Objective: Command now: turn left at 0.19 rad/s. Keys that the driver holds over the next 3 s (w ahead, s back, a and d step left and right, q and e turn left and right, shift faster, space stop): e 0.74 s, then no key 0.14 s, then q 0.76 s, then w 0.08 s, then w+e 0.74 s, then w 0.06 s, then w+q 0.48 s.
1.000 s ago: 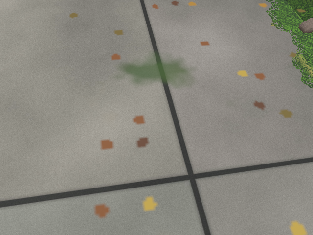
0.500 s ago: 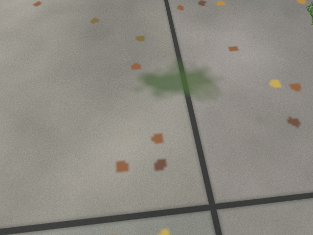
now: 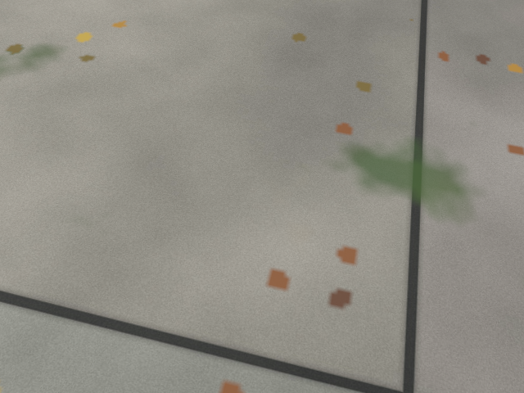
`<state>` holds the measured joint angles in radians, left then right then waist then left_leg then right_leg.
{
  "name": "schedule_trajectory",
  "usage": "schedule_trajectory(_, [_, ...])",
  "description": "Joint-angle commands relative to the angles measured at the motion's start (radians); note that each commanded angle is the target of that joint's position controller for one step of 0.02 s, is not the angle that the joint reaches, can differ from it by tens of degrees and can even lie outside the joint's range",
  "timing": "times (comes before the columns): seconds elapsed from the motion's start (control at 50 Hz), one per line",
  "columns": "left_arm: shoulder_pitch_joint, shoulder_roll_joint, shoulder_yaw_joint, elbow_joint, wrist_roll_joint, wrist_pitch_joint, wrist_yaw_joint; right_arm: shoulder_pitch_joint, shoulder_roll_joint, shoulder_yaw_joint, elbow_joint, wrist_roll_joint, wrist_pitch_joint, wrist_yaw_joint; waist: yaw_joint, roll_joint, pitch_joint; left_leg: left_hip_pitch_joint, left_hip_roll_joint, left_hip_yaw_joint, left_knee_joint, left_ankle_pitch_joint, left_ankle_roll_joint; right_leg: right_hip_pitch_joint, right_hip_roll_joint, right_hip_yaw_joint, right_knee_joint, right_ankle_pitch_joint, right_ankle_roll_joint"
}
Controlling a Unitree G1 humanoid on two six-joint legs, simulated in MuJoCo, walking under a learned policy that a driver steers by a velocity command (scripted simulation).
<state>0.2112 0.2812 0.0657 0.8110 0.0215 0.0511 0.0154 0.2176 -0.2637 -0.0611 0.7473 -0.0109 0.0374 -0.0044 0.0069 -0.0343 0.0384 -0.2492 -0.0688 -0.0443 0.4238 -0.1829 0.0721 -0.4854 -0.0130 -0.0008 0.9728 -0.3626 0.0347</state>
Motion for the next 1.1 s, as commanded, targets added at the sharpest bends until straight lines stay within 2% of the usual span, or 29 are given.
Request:
schedule_trajectory(0.02, [0.011,0.034,-0.002,-0.04,-0.004,0.001,0.002,0.017,-0.085,-0.01,-0.041,-0.01,-0.021,-0.01,-0.024,0.151,-0.093,0.137,0.258,-0.194,-0.121,0.271,0.152,0.025,-0.018,0.006,-0.124,-0.011,-0.005])
schedule_trajectory(0.08, [0.018,0.024,-0.013,-0.022,-0.012,0.003,0.001,0.008,-0.078,0.008,-0.014,-0.024,-0.025,-0.016,-0.036,0.16,-0.076,0.072,0.259,-0.173,-0.122,0.209,0.137,0.191,0.004,-0.009,-0.302,-0.031,-0.028])
schedule_trajectory(0.14, [0.055,0.043,-0.011,-0.011,-0.016,-0.014,0.003,-0.024,-0.141,-0.005,0.003,-0.006,-0.017,-0.027,0.008,0.117,-0.051,0.043,0.257,-0.166,-0.05,0.222,0.102,0.294,0.03,-0.024,-0.534,0.114,-0.057])
schedule_trajectory(0.16, [0.053,0.064,-0.009,-0.014,-0.009,-0.026,0.004,-0.013,-0.143,-0.008,0.006,-0.003,-0.019,-0.032,0.006,0.083,-0.05,0.024,0.241,-0.16,-0.02,0.195,0.066,0.33,-0.001,0.037,-0.599,0.196,-0.069])
schedule_trajectory(0.18, [0.063,0.115,-0.003,-0.021,0.005,-0.04,0.006,-0.012,-0.122,-0.004,-0.01,-0.003,-0.021,-0.033,-0.012,-0.006,-0.068,0.0,0.182,-0.109,0.077,0.131,0.026,0.346,-0.112,0.19,-0.639,0.308,-0.096])
schedule_trajectory(0.2, [0.019,0.184,0.019,-0.019,-0.017,-0.043,-0.001,-0.014,-0.082,0.001,-0.021,0.003,-0.017,-0.031,-0.053,-0.143,-0.022,-0.047,0.034,0.014,0.12,-0.074,-0.021,0.279,-0.205,0.335,-0.643,0.467,-0.177])
schedule_trajectory(0.22, [0.023,0.157,0.016,-0.025,-0.015,-0.045,-0.011,-0.024,-0.082,0.005,-0.009,-0.008,-0.011,-0.037,-0.022,-0.164,-0.015,-0.046,0.015,0.037,0.176,-0.17,-0.036,0.255,-0.269,0.411,-0.669,0.507,-0.237])
schedule_trajectory(0.3, [0.05,0.153,0.029,-0.013,-0.007,-0.037,0.001,-0.068,-0.08,-0.008,-0.02,0.002,-0.009,-0.028,0.007,-0.124,-0.025,-0.177,0.015,-0.001,0.417,-0.308,-0.052,0.338,-0.224,0.392,-0.659,0.538,-0.272])
schedule_trajectory(0.34, [0.038,0.151,0.039,-0.014,-0.013,-0.026,0.001,-0.065,-0.061,-0.003,-0.02,0.003,-0.013,-0.029,0.008,-0.094,-0.05,-0.19,0.014,0.007,0.389,-0.291,-0.075,0.376,-0.176,0.357,-0.634,0.532,-0.251])
schedule_trajectory(0.4, [0.026,0.151,0.05,-0.017,-0.012,-0.011,-0.006,-0.062,-0.054,0.002,-0.029,0.011,-0.019,-0.033,0.022,-0.116,-0.08,-0.133,0.002,0.021,0.283,-0.264,-0.087,0.369,-0.149,0.374,-0.617,0.495,-0.236])
schedule_trajectory(0.46, [-0.048,0.161,0.058,-0.035,-0.018,0.002,-0.017,0.035,-0.056,0.002,-0.011,0.01,-0.027,-0.041,-0.033,-0.12,-0.095,0.053,-0.018,0.041,0.017,-0.132,-0.072,0.273,-0.102,0.391,-0.574,0.433,-0.18])
schedule_trajectory(0.48, [-0.062,0.144,0.055,-0.045,-0.024,0.001,-0.017,0.072,-0.084,-0.006,-0.002,0.002,-0.033,-0.048,-0.047,-0.087,-0.097,0.153,0.021,0.005,-0.101,-0.074,-0.06,0.19,-0.061,0.377,-0.539,0.311,-0.129])
schedule_trajectory(0.5, [-0.029,0.086,0.041,-0.057,-0.024,-0.003,-0.017,0.088,-0.174,-0.023,-0.008,-0.016,-0.036,-0.056,-0.028,0.097,-0.094,0.232,0.236,-0.207,-0.218,-0.169,-0.015,0.062,0.03,0.281,-0.385,0.087,-0.073])
schedule_trajectory(0.52, [-0.007,0.059,0.035,-0.069,-0.019,-0.005,-0.009,-0.002,-0.276,-0.043,-0.042,-0.018,-0.027,-0.05,-0.006,0.307,-0.058,0.15,0.444,-0.433,-0.258,-0.103,0.103,-0.066,0.176,0.087,-0.2,-0.193,-0.039])
schedule_trajectory(0.54, [-0.024,0.135,0.048,-0.062,0.01,-0.003,-0.008,0.008,-0.222,-0.032,-0.045,-0.029,-0.026,-0.042,-0.013,0.208,-0.042,0.062,0.479,-0.421,-0.228,0.007,0.171,-0.032,0.088,0.112,-0.005,-0.211,-0.042])
schedule_trajectory(0.56, [-0.012,0.144,0.058,-0.04,0.004,0.001,-0.015,-0.037,-0.147,-0.01,-0.053,-0.022,-0.029,-0.039,0.021,0.122,-0.018,0.027,0.415,-0.32,-0.209,0.067,0.163,-0.008,0.081,0.124,0.072,-0.155,-0.048])
schedule_trajectory(0.58, [0.018,0.135,0.059,-0.021,0.001,0.008,-0.023,-0.085,-0.118,-0.001,-0.063,-0.019,-0.03,-0.038,0.046,0.109,0.002,0.018,0.347,-0.211,-0.189,0.116,0.13,-0.002,0.072,0.105,0.124,-0.097,-0.043])
schedule_trajectory(0.64, [0.017,0.115,0.049,-0.017,0.0,0.019,-0.049,-0.051,-0.124,-0.001,-0.059,-0.017,-0.038,-0.044,0.019,0.166,-0.02,0.132,0.28,-0.073,-0.14,0.291,0.109,-0.048,0.065,0.055,0.128,-0.039,-0.006])
schedule_trajectory(0.76, [-0.091,0.084,0.024,-0.078,-0.009,0.029,-0.065,0.053,-0.162,-0.018,-0.023,-0.017,-0.037,-0.034,-0.052,0.182,-0.041,0.236,0.345,-0.035,-0.093,0.369,0.146,-0.007,0.034,0.009,-0.087,-0.083,0.009])
schedule_trajectory(0.84, [-0.075,0.072,0.011,-0.085,-0.02,0.023,-0.052,0.037,-0.183,-0.024,-0.005,-0.019,-0.035,-0.013,-0.044,0.217,-0.062,0.177,0.343,-0.01,-0.038,0.464,0.142,0.149,0.057,-0.044,-0.263,-0.103,-0.031])
schedule_trajectory(0.88, [-0.036,0.061,0.005,-0.073,-0.019,0.014,-0.044,0.016,-0.187,-0.025,0.004,-0.009,-0.028,-0.006,-0.013,0.203,-0.071,0.153,0.328,0.006,0.018,0.458,0.116,0.242,0.068,-0.064,-0.442,0.004,-0.054])
schedule_trajectory(0.9, [-0.01,0.053,-0.001,-0.06,-0.009,0.002,-0.036,0.014,-0.175,-0.02,0.014,-0.001,-0.023,-0.005,0.013,0.17,-0.069,0.09,0.307,0.022,0.057,0.408,0.073,0.348,0.058,-0.044,-0.636,0.169,-0.067])
schedule_trajectory(0.92, [0.009,0.088,-0.001,-0.054,0.012,-0.014,-0.026,0.042,-0.123,-0.003,0.02,0.0,-0.023,-0.002,0.01,0.063,-0.109,-0.022,0.263,0.054,0.127,0.247,0.008,0.511,-0.052,0.099,-0.74,0.256,-0.083])
schedule_trajectory(0.94, [-0.023,0.166,0.001,-0.074,0.014,-0.028,-0.018,0.079,-0.005,0.032,-0.012,-0.001,-0.024,0.009,-0.036,-0.186,-0.121,-0.174,0.137,0.136,0.219,-0.244,-0.063,0.58,-0.335,0.376,-0.726,0.599,-0.165])
schedule_trajectory(0.96, [0.001,0.103,-0.014,-0.043,0.001,-0.037,-0.005,0.037,-0.049,0.026,0.023,0.002,-0.003,-0.004,0.027,-0.13,-0.112,-0.054,0.137,0.039,0.271,-0.388,-0.067,0.409,-0.355,0.308,-0.699,0.614,-0.266])
schedule_trajectory(0.98, [-0.059,0.064,-0.031,-0.043,0.006,-0.043,-0.001,0.038,-0.077,0.018,0.031,0.013,0.008,-0.001,-0.009,-0.102,-0.057,-0.051,0.124,0.012,0.298,-0.363,-0.064,0.381,-0.306,0.249,-0.711,0.56,-0.265])
schedule_trajectory(1.0, [-0.108,0.06,-0.036,-0.043,0.007,-0.044,0.006,0.026,-0.097,0.009,0.042,0.014,0.009,0.002,-0.017,-0.102,-0.017,-0.071,0.107,-0.004,0.32,-0.321,-0.063,0.363,-0.262,0.194,-0.718,0.519,-0.236])
schedule_trajectory(1.04, [-0.112,0.101,-0.027,-0.035,-0.003,-0.043,0.024,0.065,-0.136,-0.011,0.073,-0.001,0.009,0.006,-0.027,-0.121,-0.013,-0.106,0.075,0.003,0.411,-0.269,-0.07,0.395,-0.215,0.111,-0.685,0.644,-0.21])
schedule_trajectory(1.1, [-0.078,0.11,-0.017,-0.03,-0.014,-0.032,0.025,0.09,-0.116,-0.018,0.093,0.0,0.014,0.006,-0.015,-0.068,-0.036,-0.161,0.06,0.013,0.571,-0.286,-0.093,0.425,-0.241,0.071,-0.66,0.685,-0.24])
